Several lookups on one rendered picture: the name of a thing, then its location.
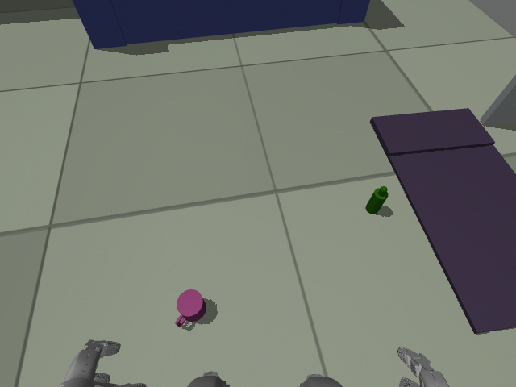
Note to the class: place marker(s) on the sofa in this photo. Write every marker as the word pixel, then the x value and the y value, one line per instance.
pixel 116 23

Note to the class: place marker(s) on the right robot hand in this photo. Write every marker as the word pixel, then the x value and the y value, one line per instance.
pixel 421 367

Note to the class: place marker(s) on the left robot hand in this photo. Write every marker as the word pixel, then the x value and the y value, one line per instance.
pixel 85 363

